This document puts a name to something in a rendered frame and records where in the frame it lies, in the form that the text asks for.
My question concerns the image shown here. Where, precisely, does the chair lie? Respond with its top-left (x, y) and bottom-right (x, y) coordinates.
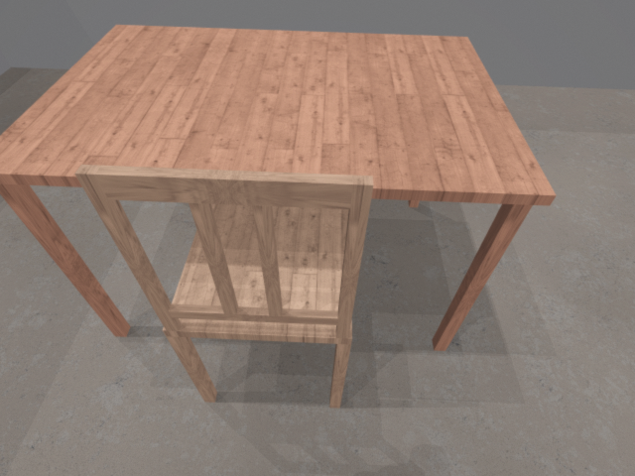
top-left (75, 165), bottom-right (373, 409)

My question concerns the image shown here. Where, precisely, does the table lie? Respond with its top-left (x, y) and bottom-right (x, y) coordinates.
top-left (0, 25), bottom-right (556, 351)

